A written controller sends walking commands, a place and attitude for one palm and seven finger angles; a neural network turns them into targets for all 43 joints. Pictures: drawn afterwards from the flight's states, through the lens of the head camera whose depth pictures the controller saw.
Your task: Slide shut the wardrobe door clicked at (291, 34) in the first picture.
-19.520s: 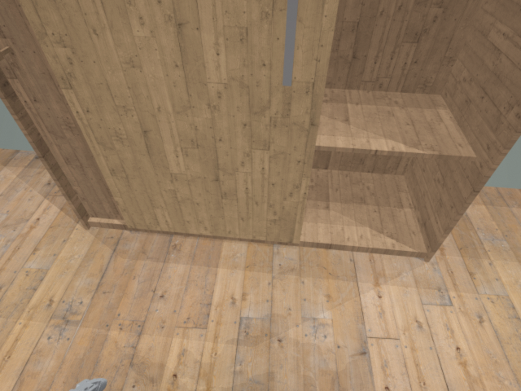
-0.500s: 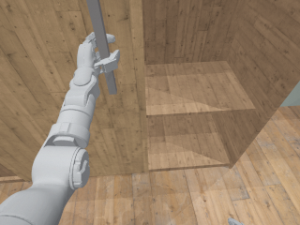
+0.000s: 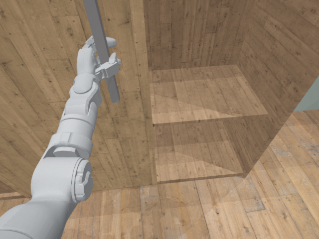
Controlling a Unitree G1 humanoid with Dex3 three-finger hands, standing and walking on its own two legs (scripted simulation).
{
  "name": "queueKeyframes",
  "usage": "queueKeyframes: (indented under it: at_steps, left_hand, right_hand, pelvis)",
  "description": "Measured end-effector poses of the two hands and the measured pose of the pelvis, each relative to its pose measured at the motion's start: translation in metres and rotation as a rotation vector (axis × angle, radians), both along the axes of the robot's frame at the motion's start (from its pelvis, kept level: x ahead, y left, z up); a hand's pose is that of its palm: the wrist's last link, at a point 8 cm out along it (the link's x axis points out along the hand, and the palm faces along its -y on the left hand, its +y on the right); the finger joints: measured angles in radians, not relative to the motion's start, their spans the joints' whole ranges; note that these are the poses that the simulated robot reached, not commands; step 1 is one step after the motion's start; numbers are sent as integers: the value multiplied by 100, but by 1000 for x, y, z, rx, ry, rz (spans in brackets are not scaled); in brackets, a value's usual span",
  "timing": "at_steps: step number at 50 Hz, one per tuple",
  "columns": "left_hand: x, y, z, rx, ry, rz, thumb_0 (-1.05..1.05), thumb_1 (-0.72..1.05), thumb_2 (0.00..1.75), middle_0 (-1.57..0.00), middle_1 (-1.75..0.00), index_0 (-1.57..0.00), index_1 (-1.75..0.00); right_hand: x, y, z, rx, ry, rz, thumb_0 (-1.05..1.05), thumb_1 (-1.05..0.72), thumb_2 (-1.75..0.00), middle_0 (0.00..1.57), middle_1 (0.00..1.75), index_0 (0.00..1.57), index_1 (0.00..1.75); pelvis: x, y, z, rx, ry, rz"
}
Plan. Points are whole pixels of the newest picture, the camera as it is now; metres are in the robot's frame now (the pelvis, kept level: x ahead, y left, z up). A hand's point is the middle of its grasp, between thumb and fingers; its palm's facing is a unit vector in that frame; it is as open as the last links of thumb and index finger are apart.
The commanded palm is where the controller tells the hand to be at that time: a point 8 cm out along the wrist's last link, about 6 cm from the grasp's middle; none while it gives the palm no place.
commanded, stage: grip the handle and tug to test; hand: left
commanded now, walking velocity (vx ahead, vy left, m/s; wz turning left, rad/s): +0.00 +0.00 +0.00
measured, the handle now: (105, 50) +0.52 +0.14 +0.23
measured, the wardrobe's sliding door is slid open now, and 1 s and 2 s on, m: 0.57 0.57 0.51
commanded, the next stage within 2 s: tug the door sideways, standing still in 0.30 s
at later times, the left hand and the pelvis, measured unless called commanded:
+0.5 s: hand (114, 65) +0.47 +0.11 +0.21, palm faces +0.09 -1.00 +0.02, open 5.7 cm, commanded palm +0.45 +0.15 +0.20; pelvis +0.04 +0.00 +0.00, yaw -1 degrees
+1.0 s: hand (117, 65) +0.47 +0.10 +0.21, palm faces +0.16 -0.99 -0.04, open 5.8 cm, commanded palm +0.45 +0.09 +0.20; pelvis +0.02 +0.00 +0.00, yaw +4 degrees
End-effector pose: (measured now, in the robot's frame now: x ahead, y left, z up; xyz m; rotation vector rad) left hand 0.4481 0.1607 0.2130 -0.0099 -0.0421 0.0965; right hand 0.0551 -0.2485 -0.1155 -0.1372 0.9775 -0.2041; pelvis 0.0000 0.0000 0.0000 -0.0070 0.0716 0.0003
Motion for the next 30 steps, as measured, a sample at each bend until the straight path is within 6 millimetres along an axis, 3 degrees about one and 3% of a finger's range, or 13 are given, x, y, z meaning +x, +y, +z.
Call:
queueKeyframes:
  at_steps: [11,24,30]
  left_hand:
    - [-2,0,-2,-19,-28,-14,1,74,77,-36,-140,-36,-140]
    - [-3,0,-1,-6,-22,-11,0,75,77,-33,-140,-33,-140]
    - [-2,-1,1,6,6,10,1,72,81,-38,-140,-36,-140]
  right_hand:
    - [29,0,7,13,-65,-21,1,-91,-90,20,30,20,30]
    - [103,7,19,31,-149,31,1,-91,-90,20,30,20,30]
    - [130,13,15,15,-131,119,1,-91,-90,20,30,20,30]
  pelvis:
    - [15,0,2,-1,-10,-24]
    - [42,0,4,4,-6,-18]
    - [44,-2,0,-3,-4,29]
